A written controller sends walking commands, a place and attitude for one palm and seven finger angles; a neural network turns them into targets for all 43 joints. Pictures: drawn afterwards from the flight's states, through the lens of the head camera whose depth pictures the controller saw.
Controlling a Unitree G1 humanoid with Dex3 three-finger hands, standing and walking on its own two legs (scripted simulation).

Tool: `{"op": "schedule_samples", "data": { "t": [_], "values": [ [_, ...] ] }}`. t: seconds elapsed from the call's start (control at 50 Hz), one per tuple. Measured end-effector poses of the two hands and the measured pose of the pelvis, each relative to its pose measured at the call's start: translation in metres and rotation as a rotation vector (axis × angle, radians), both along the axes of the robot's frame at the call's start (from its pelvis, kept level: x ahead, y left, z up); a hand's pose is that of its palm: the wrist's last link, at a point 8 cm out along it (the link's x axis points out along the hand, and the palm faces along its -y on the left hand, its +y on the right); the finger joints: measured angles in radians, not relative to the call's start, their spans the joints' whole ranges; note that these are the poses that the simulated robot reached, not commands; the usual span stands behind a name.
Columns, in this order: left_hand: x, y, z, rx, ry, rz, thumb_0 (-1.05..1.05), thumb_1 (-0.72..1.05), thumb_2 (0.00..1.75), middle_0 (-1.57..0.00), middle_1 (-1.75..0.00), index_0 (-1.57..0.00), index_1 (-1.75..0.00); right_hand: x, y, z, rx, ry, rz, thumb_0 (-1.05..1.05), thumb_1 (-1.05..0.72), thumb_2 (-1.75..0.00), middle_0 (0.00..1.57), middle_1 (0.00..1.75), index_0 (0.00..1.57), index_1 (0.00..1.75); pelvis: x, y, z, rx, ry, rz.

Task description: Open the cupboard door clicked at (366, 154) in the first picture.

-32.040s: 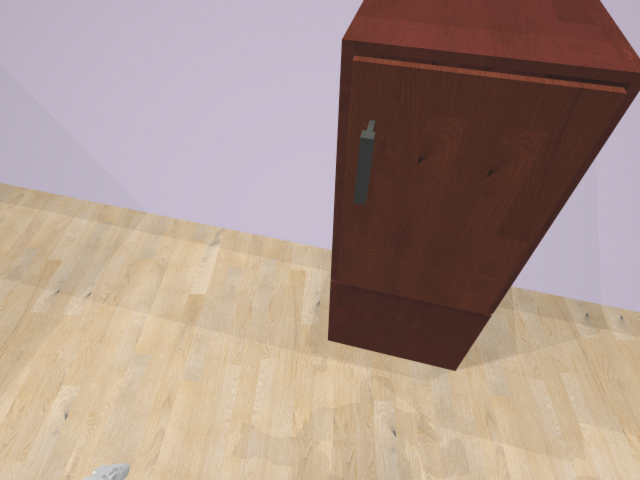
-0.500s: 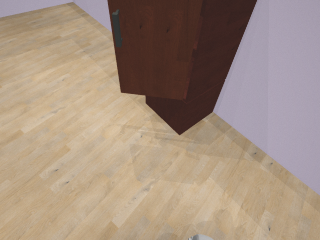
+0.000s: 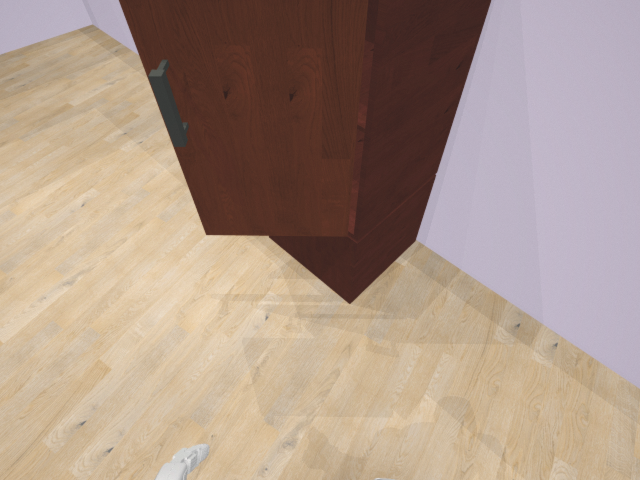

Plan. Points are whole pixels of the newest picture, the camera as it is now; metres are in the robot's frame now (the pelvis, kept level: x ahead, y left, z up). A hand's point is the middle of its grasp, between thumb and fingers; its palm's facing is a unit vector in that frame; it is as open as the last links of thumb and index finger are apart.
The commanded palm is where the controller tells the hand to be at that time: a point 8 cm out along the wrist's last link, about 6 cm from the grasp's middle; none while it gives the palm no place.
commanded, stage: take the last steps up to it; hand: left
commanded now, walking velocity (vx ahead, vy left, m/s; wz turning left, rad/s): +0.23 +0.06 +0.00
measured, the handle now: (172, 104) +0.72 +0.30 +0.06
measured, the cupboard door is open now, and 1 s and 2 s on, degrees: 43 43 43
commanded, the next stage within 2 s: come to a stop and stand still in 0.22 s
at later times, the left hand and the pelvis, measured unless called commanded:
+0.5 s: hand out of the picture +0.12 +0.23 -0.17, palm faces +0.09 -0.99 -0.14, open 7.4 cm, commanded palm none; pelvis +0.16 +0.07 +0.01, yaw -1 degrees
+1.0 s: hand (203, 422) +0.22 +0.18 -0.14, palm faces -0.03 -0.97 -0.25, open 7.4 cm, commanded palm none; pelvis +0.14 +0.00 +0.01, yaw -1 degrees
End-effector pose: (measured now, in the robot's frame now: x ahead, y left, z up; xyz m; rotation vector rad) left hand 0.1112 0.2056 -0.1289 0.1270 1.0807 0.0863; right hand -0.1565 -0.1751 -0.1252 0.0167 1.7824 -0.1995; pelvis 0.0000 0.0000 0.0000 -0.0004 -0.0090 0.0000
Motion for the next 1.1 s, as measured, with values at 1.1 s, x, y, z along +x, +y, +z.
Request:
{"op": "schedule_samples", "data": {
  "t": [1.1],
  "values": [
    [0.083,0.015,0.007,0.071,0.180,0.022,0.00,0.94,0.90,-0.20,-0.30,-0.20,-0.30,0.270,-0.067,-0.010,-0.119,-0.314,0.076,0.01,-0.91,-0.90,0.19,0.30,0.19,0.30,0.137,-0.005,0.013,-0.009,-0.001,-0.014]
  ]
}}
